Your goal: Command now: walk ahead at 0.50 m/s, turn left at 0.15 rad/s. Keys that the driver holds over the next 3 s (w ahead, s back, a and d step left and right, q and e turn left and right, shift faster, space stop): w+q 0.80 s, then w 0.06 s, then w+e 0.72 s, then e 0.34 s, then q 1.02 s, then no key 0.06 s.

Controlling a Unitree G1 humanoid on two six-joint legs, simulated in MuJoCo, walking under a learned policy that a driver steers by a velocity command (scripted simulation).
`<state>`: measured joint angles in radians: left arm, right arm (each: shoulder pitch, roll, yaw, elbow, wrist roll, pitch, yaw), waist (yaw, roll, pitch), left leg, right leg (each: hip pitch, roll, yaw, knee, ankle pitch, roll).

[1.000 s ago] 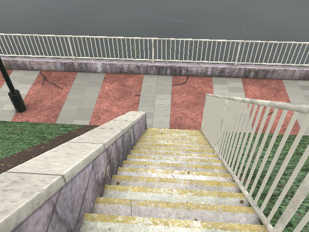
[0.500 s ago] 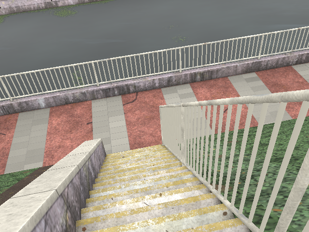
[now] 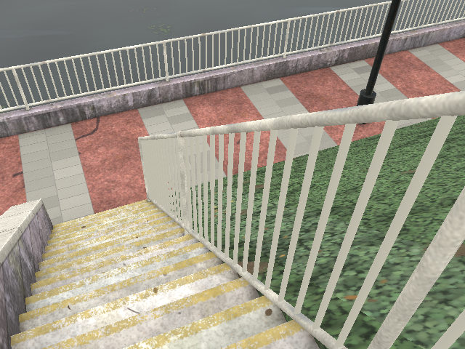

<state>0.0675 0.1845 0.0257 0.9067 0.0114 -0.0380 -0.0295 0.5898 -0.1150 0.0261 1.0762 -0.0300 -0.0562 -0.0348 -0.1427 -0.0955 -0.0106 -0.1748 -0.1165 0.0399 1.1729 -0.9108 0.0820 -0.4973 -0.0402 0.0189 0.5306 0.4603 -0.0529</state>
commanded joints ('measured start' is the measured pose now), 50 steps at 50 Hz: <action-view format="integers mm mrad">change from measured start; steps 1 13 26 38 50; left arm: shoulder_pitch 254 380 439 268 36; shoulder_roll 139 164 189 64 59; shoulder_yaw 41 14 39 12 5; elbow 30 80 124 -4 -119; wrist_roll -15 0 56 70 4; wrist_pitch -17 -64 -4 46 -11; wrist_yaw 28 38 101 50 23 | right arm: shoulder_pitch -53 -107 -226 -152 -106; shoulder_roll -181 -102 -209 -223 -155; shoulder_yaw -42 -87 -111 -60 -46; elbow -18 -53 -170 -154 -160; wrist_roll -13 -51 32 17 8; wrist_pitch -6 88 45 19 5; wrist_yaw -12 14 57 13 3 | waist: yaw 145 58 108 218 38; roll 192 -11 -26 178 219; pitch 56 51 88 1 153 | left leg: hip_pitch -115 -487 -63 -319 -277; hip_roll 202 99 192 248 87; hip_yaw -306 -88 -35 -544 -400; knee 61 202 -855 -569 -210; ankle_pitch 1057 943 1105 1089 811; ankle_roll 134 -56 72 167 129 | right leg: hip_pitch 278 -10 223 -322 28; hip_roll -49 -294 -249 4 69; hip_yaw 18 113 -36 -1 -9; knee -166 78 791 929 42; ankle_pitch -3 -132 -391 -446 -95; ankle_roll -8 -143 -103 117 26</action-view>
